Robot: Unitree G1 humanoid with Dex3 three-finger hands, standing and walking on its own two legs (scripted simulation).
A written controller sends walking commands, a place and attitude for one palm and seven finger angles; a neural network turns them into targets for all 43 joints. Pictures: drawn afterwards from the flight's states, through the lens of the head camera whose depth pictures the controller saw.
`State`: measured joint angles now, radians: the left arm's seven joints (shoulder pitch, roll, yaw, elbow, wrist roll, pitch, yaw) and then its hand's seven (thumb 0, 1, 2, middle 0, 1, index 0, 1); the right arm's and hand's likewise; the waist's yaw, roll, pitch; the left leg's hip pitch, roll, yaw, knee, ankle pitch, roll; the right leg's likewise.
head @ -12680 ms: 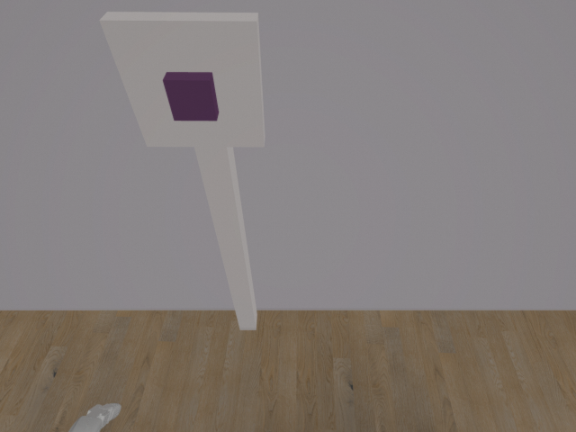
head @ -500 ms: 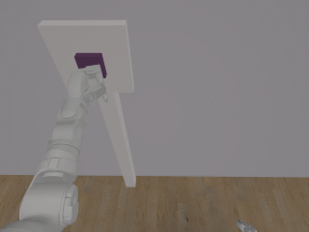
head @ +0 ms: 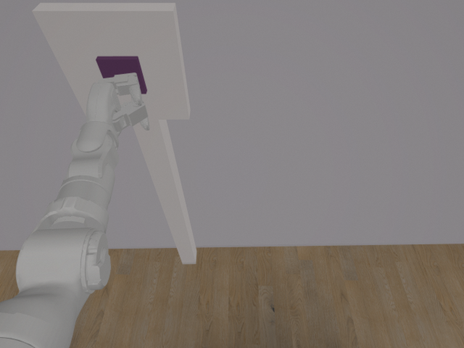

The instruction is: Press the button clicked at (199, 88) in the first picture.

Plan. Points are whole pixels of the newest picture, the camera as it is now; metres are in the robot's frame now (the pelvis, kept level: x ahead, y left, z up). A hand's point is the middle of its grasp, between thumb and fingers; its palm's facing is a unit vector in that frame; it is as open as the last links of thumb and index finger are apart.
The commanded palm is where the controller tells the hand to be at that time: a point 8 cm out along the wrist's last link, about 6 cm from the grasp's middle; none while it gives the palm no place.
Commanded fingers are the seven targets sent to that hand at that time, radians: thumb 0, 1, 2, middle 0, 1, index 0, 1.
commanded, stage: hold the button down briefly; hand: left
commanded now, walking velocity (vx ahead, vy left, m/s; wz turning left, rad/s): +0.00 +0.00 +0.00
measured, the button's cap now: (124, 72) +0.53 +0.18 +0.20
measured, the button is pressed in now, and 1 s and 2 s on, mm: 12 0 0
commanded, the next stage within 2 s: pull the fist back off the button in 0.02 s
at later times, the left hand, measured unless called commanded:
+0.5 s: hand (138, 114) +0.46 +0.15 +0.17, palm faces +0.00 -1.00 -0.02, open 2.8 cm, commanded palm +0.43 +0.20 +0.17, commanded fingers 0.00 0.90 0.90 -1.30 -1.50 -1.30 -1.50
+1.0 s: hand (128, 144) +0.39 +0.15 +0.17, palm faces +0.00 -1.00 -0.02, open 3.1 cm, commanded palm +0.35 +0.20 +0.17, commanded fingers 0.00 0.90 0.90 -1.30 -1.50 -1.30 -1.50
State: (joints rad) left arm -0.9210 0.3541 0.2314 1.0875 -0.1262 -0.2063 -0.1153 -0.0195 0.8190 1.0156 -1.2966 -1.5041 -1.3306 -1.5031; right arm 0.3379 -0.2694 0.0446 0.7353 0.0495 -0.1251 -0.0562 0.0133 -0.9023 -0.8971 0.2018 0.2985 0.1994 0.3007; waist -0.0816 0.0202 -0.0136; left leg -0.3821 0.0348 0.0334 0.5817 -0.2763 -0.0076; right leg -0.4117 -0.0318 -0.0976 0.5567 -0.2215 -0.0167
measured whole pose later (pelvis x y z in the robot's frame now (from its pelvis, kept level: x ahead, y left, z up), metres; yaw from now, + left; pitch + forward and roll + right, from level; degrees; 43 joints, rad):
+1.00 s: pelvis +0.04 +0.00 +0.01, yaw +0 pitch +0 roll +0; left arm -0.27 0.19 0.15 0.15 -0.19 0.10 -0.12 0.02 0.90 0.90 -1.30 -1.50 -1.30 -1.50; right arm 0.18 -0.25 0.04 0.59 0.06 -0.10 -0.04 0.02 -0.90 -0.90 0.20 0.30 0.20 0.30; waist 0.03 0.05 -0.04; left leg -0.17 0.03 0.04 0.49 -0.31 -0.01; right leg -0.22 -0.03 -0.09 0.49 -0.27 -0.01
